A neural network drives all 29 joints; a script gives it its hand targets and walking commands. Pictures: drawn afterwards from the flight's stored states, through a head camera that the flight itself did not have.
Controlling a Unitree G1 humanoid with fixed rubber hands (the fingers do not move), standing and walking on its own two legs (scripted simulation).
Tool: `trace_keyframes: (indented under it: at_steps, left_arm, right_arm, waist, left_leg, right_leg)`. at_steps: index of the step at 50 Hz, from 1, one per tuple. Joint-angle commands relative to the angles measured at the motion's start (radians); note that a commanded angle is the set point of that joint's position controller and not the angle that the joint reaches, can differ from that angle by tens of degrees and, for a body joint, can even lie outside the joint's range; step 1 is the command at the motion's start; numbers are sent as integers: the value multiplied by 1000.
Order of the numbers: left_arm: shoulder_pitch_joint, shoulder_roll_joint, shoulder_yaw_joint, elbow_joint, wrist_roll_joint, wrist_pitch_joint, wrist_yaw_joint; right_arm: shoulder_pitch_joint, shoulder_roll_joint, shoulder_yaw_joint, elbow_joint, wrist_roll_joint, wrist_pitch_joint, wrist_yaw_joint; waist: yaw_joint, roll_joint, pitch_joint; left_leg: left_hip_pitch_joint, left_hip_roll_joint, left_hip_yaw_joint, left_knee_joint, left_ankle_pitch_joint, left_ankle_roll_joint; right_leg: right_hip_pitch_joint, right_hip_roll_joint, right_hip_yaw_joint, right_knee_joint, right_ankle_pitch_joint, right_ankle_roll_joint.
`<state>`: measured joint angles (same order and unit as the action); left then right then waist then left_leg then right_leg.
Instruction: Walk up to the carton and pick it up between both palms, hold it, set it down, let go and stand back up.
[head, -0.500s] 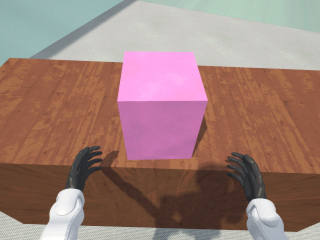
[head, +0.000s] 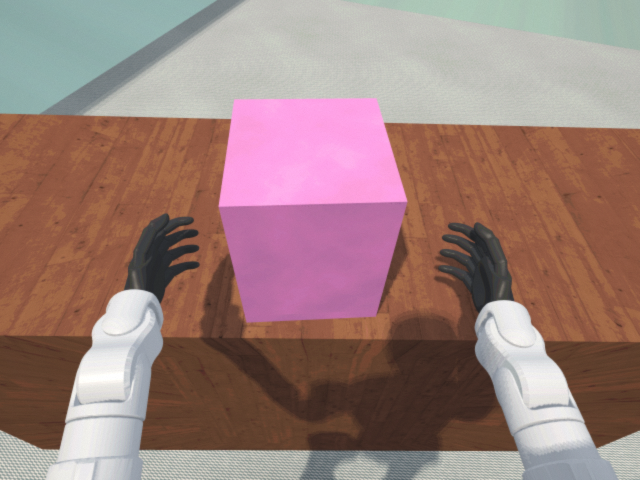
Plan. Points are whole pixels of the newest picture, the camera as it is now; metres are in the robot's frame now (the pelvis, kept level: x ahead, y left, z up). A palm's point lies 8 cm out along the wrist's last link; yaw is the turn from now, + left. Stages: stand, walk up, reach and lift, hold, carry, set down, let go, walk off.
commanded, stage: reach and lift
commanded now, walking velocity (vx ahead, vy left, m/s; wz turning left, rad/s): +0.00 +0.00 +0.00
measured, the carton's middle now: (309, 214) +0.46 +0.06 +0.06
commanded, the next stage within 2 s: none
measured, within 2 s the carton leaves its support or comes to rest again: neither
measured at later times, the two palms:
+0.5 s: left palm (142, 203) +0.37 +0.24 +0.15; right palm (487, 209) +0.39 -0.16 +0.15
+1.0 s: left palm (153, 135) +0.43 +0.24 +0.20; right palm (489, 141) +0.45 -0.16 +0.20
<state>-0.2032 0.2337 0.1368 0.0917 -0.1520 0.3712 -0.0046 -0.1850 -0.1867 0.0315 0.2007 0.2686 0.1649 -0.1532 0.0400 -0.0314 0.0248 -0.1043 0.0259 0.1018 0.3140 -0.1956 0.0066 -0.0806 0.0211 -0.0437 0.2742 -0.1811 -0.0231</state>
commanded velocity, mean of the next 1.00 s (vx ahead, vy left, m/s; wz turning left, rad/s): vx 0.00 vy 0.00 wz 0.00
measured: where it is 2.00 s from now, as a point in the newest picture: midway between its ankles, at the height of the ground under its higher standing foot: outside the picture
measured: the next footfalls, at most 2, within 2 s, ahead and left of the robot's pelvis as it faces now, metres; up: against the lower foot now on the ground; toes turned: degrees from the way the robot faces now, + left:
none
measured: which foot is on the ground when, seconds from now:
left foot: down 0.00-1.00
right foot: down 0.00-1.00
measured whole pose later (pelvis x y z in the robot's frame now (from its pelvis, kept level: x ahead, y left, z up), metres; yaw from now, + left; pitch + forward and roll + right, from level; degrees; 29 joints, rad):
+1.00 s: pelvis +0.00 +0.00 +0.00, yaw +1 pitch +6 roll -1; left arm -1.05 0.39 0.07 0.89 -0.19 0.41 0.04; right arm -1.07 -0.29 0.04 0.99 0.41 0.30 -0.17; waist 0.00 -0.04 -0.09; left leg -0.28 0.04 0.07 0.37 -0.19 0.00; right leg -0.22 0.03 -0.07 0.28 -0.16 -0.03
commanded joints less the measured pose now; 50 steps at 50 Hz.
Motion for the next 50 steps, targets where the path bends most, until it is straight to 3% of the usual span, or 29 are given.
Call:
trace_keyframes:
  at_steps: [1, 6, 12, 17, 25, 29, 31, 36, 38, 43, 46, 50]
  left_arm:
    - [-365, 118, 55, -161, 12, 54, 1]
    - [-422, 125, 86, -121, 27, 125, -9]
    - [-585, 155, 97, -99, 20, 167, -4]
    - [-730, 191, 89, -44, 13, 177, 16]
    - [-934, 196, 26, 264, 13, 148, 41]
    - [-1038, 227, 6, 383, -17, 101, 52]
    - [-1067, 244, 8, 444, -19, 79, 50]
    - [-1153, 272, 12, 485, -14, 43, 49]
    - [-1173, 278, 11, 521, -19, 39, 48]
    - [-1253, 278, -30, 615, -31, 17, 40]
    - [-1285, 282, -52, 682, -31, 5, 42]
    - [-1389, 307, -88, 775, -67, -33, 45]
  right_arm:
    - [-370, -118, -35, -132, 33, 12, -15]
    - [-460, -142, -8, -78, 66, 59, -34]
    - [-628, -173, -25, -58, 91, 88, -44]
    - [-755, -190, -51, 19, 91, 113, -41]
    - [-948, -198, -61, 342, 99, 146, 0]
    - [-1065, -209, -76, 402, 79, 126, 9]
    - [-1101, -210, -67, 434, 75, 115, 2]
    - [-1182, -219, -55, 473, 88, 95, -16]
    - [-1219, -230, -43, 494, 93, 95, -19]
    - [-1282, -232, -25, 595, 125, 96, -23]
    - [-1304, -237, -13, 678, 142, 104, -15]
    - [-1403, -237, -5, 743, 154, 108, -2]
  waist:
    - [-10, 65, -300]
    - [-14, 30, -323]
    - [-21, 36, -411]
    - [-24, 66, -446]
    - [-29, 104, -394]
    - [-33, 68, -478]
    - [-34, 40, -504]
    - [-27, 56, -589]
    - [-25, 37, -606]
    - [-36, 65, -588]
    - [-36, 91, -560]
    - [-36, 78, -562]
  left_leg:
    - [123, -19, -51, 35, 416, -44]
    - [116, -22, -57, 45, 441, -41]
    - [110, -24, -55, 60, 435, -44]
    - [105, -14, -59, 69, 389, -48]
    - [43, 4, -80, 27, 171, -35]
    - [48, 1, -80, 46, 201, -26]
    - [50, -5, -80, 60, 255, -21]
    - [66, -17, -72, 92, 410, -38]
    - [59, -17, -74, 94, 427, -36]
    - [55, -18, -81, 95, 450, -48]
    - [60, -14, -84, 88, 431, -53]
    - [16, -10, -85, 73, 378, -42]
  right_leg:
    - [44, 1, 61, 6, 325, 23]
    - [77, 8, 57, 23, 417, 39]
    - [67, 14, 49, 35, 419, 40]
    - [12, 16, 38, 35, 337, 29]
    - [-83, 2, 37, 8, 111, 10]
    - [-70, 2, 34, 21, 161, 19]
    - [-34, 5, 33, 34, 248, 33]
    - [35, 15, 24, 60, 426, 44]
    - [49, 19, 21, 67, 452, 49]
    - [34, 18, 18, 59, 478, 47]
    - [4, 17, 19, 44, 429, 37]
    - [-18, 9, 18, 42, 384, 36]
